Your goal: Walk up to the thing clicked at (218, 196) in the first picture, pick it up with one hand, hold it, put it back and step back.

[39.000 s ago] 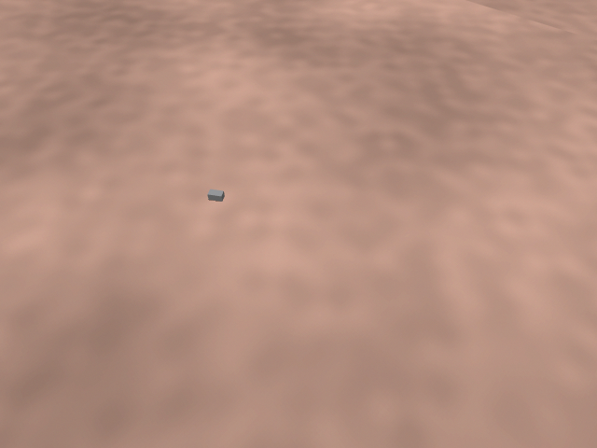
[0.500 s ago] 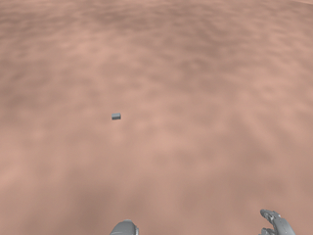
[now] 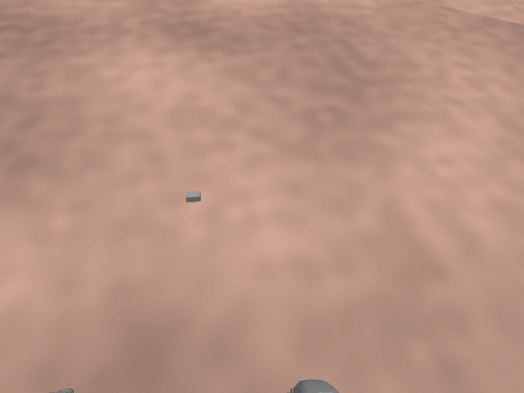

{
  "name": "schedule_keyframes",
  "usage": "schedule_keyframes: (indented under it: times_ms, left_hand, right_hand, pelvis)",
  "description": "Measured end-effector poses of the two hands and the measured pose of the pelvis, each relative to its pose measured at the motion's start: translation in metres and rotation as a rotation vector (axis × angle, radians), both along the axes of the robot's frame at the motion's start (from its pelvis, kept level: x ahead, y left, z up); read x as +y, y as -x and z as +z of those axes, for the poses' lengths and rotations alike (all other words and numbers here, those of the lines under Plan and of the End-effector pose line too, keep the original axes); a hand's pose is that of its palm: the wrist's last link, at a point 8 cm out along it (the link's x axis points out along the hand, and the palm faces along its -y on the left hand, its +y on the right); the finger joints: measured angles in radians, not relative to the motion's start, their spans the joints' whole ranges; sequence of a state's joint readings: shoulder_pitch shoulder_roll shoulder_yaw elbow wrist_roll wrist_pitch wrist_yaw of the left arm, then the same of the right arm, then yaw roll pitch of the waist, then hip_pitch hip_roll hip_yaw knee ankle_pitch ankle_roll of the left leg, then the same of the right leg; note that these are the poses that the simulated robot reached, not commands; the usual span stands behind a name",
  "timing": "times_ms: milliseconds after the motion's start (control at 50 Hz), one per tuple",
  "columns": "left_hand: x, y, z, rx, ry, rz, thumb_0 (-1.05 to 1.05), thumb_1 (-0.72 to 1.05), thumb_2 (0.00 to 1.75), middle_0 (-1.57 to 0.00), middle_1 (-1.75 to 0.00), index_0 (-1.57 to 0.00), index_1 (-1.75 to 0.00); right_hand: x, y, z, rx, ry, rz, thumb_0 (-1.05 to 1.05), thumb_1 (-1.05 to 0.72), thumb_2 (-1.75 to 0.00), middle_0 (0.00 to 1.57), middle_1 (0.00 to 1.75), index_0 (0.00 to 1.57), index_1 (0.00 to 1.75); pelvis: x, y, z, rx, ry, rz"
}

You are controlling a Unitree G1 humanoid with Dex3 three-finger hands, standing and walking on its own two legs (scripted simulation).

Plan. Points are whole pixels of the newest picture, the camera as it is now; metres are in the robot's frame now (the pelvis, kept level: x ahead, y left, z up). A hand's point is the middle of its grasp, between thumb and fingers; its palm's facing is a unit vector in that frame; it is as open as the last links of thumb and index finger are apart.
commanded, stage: step back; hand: left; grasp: from above
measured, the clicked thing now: (193, 196) +1.05 +0.26 -0.75
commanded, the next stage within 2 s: stand in 0.38 s
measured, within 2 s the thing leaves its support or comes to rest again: neither
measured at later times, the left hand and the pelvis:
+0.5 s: hand out of the picture +0.12 +0.26 -0.15, palm faces +0.03 -0.94 -0.34, open 7.4 cm; pelvis +0.03 +0.00 +0.00, yaw +1 degrees
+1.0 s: hand out of the picture +0.11 +0.25 -0.14, palm faces +0.00 -0.94 -0.35, open 7.4 cm; pelvis +0.04 -0.01 +0.01, yaw +1 degrees
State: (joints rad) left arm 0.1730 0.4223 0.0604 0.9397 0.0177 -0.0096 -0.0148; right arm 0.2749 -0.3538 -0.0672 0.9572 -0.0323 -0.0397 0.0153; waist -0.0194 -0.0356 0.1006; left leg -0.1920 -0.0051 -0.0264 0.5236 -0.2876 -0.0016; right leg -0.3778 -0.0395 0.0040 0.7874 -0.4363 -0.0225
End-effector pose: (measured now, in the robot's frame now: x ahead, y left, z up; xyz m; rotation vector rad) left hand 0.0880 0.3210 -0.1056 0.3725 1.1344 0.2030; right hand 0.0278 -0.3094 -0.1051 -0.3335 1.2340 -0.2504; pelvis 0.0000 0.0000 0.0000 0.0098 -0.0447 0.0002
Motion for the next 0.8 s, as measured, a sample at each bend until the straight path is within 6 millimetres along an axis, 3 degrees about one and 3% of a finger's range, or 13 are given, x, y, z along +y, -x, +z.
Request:
schedule_keyframes:
  times_ms: [100, 220, 360, 460, 700, 800]
  left_hand:
    - [-0.024, -0.028, -0.002, -0.063, -0.009, -0.006, 0.01, 0.90, 0.89, -0.20, -0.30, -0.20, -0.30]
    - [-0.045, -0.036, 0.003, -0.080, 0.018, 0.002, 0.01, 0.90, 0.89, -0.21, -0.30, -0.20, -0.30]
    - [-0.029, -0.037, -0.005, -0.064, 0.029, 0.038, 0.01, 0.90, 0.89, -0.21, -0.30, -0.20, -0.30]
    - [-0.018, -0.029, -0.009, -0.005, 0.051, 0.076, 0.01, 0.90, 0.89, -0.21, -0.30, -0.20, -0.30]
    - [-0.022, -0.019, -0.009, 0.065, 0.079, 0.071, 0.01, 0.90, 0.89, -0.20, -0.30, -0.20, -0.30]
    - [-0.023, -0.019, -0.004, 0.067, 0.067, 0.068, 0.01, 0.90, 0.89, -0.21, -0.30, -0.20, -0.30]
  right_hand:
    - [-0.020, -0.014, -0.019, 0.005, 0.000, -0.015, 0.01, -0.91, -0.90, 0.21, 0.30, 0.21, 0.30]
    - [-0.018, -0.040, -0.025, 0.001, -0.028, 0.017, 0.01, -0.91, -0.90, 0.20, 0.30, 0.20, 0.30]
    - [-0.007, -0.051, -0.025, 0.034, -0.014, 0.055, 0.01, -0.91, -0.90, 0.20, 0.30, 0.20, 0.30]
    - [0.008, -0.055, -0.014, 0.040, -0.022, 0.045, 0.01, -0.91, -0.90, 0.20, 0.30, 0.20, 0.30]
    - [0.023, -0.111, 0.004, -0.071, -0.042, 0.070, 0.01, -0.91, -0.90, 0.21, 0.30, 0.21, 0.30]
    - [0.022, -0.123, 0.005, -0.092, -0.053, 0.080, 0.01, -0.91, -0.90, 0.21, 0.30, 0.20, 0.30]
  pelvis:
    - [-0.015, -0.007, -0.012, -0.020, 0.014, 0.004]
    - [-0.020, -0.015, -0.008, -0.006, -0.001, 0.021]
    - [-0.009, -0.021, -0.010, 0.007, 0.000, 0.038]
    - [-0.002, -0.029, -0.002, 0.006, 0.003, 0.023]
    - [0.003, -0.040, 0.010, -0.003, 0.008, 0.021]
    - [0.001, -0.041, 0.012, 0.000, 0.006, 0.022]
